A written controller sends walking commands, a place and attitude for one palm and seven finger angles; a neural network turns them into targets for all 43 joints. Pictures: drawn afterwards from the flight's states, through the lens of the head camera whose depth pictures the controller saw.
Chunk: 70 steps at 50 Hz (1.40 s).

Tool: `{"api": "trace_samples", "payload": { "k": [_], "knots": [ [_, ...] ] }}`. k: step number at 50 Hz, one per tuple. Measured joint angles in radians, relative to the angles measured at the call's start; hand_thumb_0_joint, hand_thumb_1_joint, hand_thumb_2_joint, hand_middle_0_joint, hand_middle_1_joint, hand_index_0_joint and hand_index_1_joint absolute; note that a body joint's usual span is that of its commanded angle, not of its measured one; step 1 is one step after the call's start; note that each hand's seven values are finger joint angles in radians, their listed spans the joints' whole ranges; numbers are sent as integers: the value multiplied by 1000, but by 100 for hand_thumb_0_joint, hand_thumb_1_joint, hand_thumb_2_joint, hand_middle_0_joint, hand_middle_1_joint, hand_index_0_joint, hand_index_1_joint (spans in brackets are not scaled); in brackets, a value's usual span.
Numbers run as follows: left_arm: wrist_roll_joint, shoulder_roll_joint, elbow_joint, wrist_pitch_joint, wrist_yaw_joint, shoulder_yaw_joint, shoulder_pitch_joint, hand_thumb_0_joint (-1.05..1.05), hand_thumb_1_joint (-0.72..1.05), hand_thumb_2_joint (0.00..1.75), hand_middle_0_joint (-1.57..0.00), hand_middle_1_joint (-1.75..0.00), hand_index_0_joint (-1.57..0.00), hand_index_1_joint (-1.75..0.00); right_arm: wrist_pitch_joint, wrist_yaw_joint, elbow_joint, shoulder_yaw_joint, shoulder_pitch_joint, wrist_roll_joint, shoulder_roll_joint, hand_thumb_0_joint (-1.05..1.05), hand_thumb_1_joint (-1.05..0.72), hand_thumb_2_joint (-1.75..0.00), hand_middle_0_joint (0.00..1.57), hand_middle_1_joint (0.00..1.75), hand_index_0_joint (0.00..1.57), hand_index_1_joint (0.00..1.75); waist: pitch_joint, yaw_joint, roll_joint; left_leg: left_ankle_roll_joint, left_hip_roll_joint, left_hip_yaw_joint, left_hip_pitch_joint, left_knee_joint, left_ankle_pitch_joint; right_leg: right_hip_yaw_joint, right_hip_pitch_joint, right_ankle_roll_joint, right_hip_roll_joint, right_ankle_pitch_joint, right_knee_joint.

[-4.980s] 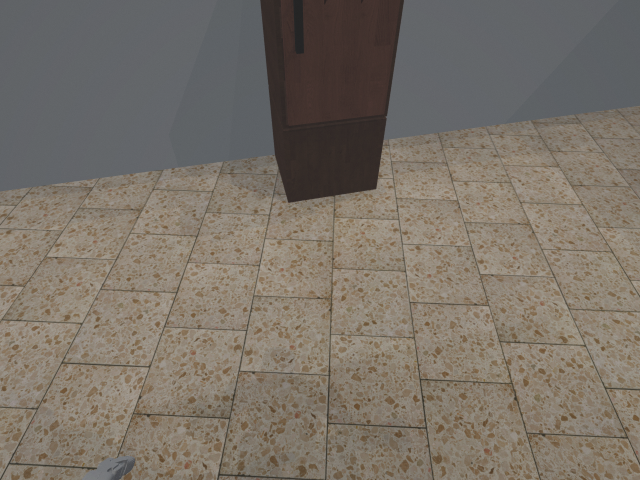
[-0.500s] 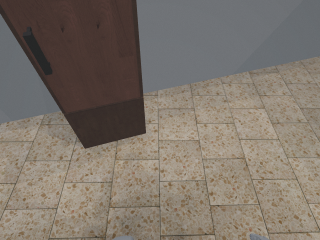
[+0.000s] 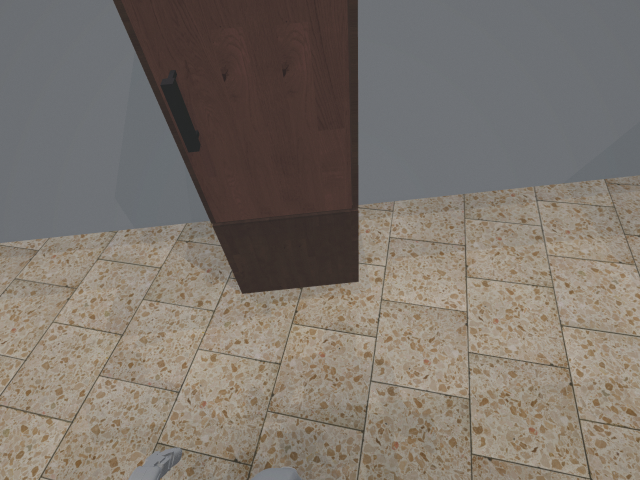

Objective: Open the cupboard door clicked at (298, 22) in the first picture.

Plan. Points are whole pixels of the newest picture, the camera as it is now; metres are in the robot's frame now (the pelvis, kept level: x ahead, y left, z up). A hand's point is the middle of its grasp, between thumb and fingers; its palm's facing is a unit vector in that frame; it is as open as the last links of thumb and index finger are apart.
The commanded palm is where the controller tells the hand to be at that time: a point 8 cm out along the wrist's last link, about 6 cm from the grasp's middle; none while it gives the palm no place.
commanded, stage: turn to face it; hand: left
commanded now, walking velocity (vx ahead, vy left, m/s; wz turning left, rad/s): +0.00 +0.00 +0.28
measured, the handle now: (183, 111) +0.80 +0.32 +0.04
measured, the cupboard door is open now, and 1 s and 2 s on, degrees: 0 0 0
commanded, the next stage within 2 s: take the last steps up to it in 0.10 s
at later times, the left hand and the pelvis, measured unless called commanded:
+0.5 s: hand out of the picture -0.06 +0.25 -0.17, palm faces +0.19 -0.96 -0.19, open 7.4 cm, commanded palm none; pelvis -0.01 +0.05 +0.01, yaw +8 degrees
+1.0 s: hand (205, 419) +0.23 +0.21 -0.16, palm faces +0.14 -0.97 -0.17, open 7.4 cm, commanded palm none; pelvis +0.14 +0.03 -0.01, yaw +9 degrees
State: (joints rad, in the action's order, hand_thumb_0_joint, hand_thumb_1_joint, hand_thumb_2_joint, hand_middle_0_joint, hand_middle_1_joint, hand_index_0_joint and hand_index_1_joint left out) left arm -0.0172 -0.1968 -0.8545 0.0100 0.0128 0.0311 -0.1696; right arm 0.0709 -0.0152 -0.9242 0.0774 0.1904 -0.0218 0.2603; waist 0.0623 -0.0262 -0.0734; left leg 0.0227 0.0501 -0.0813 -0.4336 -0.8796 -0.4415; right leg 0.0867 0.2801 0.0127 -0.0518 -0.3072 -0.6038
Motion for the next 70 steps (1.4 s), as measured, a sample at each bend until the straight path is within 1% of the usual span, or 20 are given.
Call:
{"api": "trace_samples", "payload": {
  "k": [3,6,12,18,19,22,26,31,37,43,45,46,48,50,52,55,59,66,68,70],
  "knots": [
    [1,20,-9,1,3,-7,-26,1,91,89,-20,-30,-20,-30,9,-6,-18,6,7,-4,7,1,-91,-90,20,30,20,30,-5,3,4,13,-16,38,-50,-219,22,21,-32,7,-20,16,42],
    [-1,29,-24,2,5,-10,-45,1,91,89,-20,-30,-20,-30,10,-9,-31,5,13,-3,5,1,-91,-90,20,30,20,30,-5,2,17,27,-47,56,-45,-259,57,42,-53,7,-36,35,77],
    [-10,28,-56,-2,1,-9,-78,1,90,89,-20,-30,-20,-30,16,-6,-59,-5,-2,2,-7,1,-91,-90,19,30,20,30,8,29,53,35,-83,83,49,-64,12,78,-50,0,-59,54,94],
    [-11,-7,-118,-1,-7,10,-132,1,90,89,-20,-30,-20,-30,-20,-8,-62,-26,-15,2,-32,1,-91,-90,19,30,19,30,-7,63,92,4,-78,145,201,257,28,107,-26,-32,-75,51,68],
    [-7,-16,-129,4,-8,14,-146,1,90,89,-20,-30,-20,-30,-34,-7,-58,-30,-9,1,-35,1,-91,-90,19,30,19,30,-18,63,95,-11,-77,145,231,333,71,111,-11,-38,-77,32,38],
    [-6,-41,-176,33,-11,25,-169,1,91,89,-20,-30,-20,-30,-64,1,-58,-42,11,-6,-66,0,-91,-90,19,30,20,30,-30,67,124,-50,-66,159,251,333,107,45,62,-36,-62,-136,-171],
    [-13,-47,-213,33,-28,27,-171,1,91,89,-20,-30,-20,-29,-87,20,-79,-58,77,-5,-96,0,-91,-90,20,30,20,30,-52,48,114,-64,-61,149,330,446,134,3,164,-31,-43,-56,-395],
    [-9,-35,-208,13,-34,23,-135,1,91,89,-19,-30,-20,-29,-107,30,-133,-70,158,4,-130,0,-90,-90,20,30,20,30,-47,41,110,-76,-37,144,413,568,175,-27,248,-50,-54,60,-454],
    [-4,-7,-200,12,-34,19,-71,1,91,89,-19,-30,-19,-29,-120,40,-192,-68,246,2,-158,0,-90,-90,20,30,20,30,-35,11,105,-73,-20,147,481,624,155,-18,272,-55,-61,86,-345],
    [1,25,-175,-3,-38,13,19,1,91,89,-19,-30,-19,-29,-121,44,-236,-59,306,-10,-152,0,-90,-90,20,30,20,30,-10,-38,78,-42,-37,151,525,586,69,19,206,-14,-31,51,-103],
    [1,32,-158,-26,-40,11,41,1,91,89,-19,-30,-19,-29,-118,43,-251,-57,325,-7,-148,0,-90,-90,20,30,20,30,-4,-42,64,-27,-56,149,516,503,4,36,143,8,-6,82,0],
    [-2,34,-149,-45,-39,12,50,1,91,89,-19,-30,-20,-29,-116,40,-259,-56,332,-2,-148,0,-90,-90,20,30,20,30,-2,-37,63,-26,-65,149,481,401,-36,41,123,26,-1,127,23],
    [2,45,-139,-73,-32,13,63,1,91,89,-19,-30,-20,-29,-100,33,-266,-53,314,8,-142,1,-90,-90,20,30,20,30,14,-31,49,-43,-80,118,346,57,-71,62,117,46,9,104,-31],
    [7,54,-139,-79,-25,11,53,0,91,89,-20,-30,-20,-29,-90,29,-260,-43,282,10,-131,1,-91,-90,20,30,20,30,14,-20,43,-59,-88,106,212,-203,-32,75,74,52,19,72,-17],
    [8,61,-151,-75,-15,9,26,0,91,89,-20,-30,-20,-29,-83,26,-237,-33,238,4,-115,1,-91,-90,20,30,20,30,3,-13,41,-60,-109,115,99,-305,37,80,28,47,28,74,35],
    [11,50,-166,-77,9,29,-14,-2,95,89,-20,-30,-20,-30,-81,25,-186,-23,169,-5,-96,1,-91,-90,20,30,20,30,-18,-9,35,-42,-145,120,-20,-261,107,90,-34,49,42,92,120],
    [0,30,-200,-70,3,22,-70,-2,95,89,-20,-30,-20,-30,-82,16,-132,-17,82,-8,-87,0,-91,-90,19,30,19,30,-39,1,37,-17,-174,139,-75,-77,171,90,-93,45,52,97,193],
    [-5,39,-247,-61,-9,9,-160,0,92,89,-20,-30,-20,-29,-96,3,-103,-27,-12,-4,-87,0,-92,-90,19,30,19,30,-43,55,55,-9,-149,168,18,223,205,83,-161,9,44,35,196],
    [-2,43,-258,-54,-10,8,-188,0,92,89,-20,-30,-20,-29,-108,1,-100,-34,-18,-5,-89,0,-92,-90,19,30,19,30,-44,66,60,-13,-134,181,88,327,247,82,-163,-9,36,-11,146],
    [3,39,-271,-39,-9,8,-198,0,92,89,-20,-30,-20,-29,-122,7,-100,-41,-28,-9,-105,0,-92,-90,19,30,19,30,-33,71,95,-42,-107,201,103,316,233,56,-116,-8,3,-103,0]
  ]
}}
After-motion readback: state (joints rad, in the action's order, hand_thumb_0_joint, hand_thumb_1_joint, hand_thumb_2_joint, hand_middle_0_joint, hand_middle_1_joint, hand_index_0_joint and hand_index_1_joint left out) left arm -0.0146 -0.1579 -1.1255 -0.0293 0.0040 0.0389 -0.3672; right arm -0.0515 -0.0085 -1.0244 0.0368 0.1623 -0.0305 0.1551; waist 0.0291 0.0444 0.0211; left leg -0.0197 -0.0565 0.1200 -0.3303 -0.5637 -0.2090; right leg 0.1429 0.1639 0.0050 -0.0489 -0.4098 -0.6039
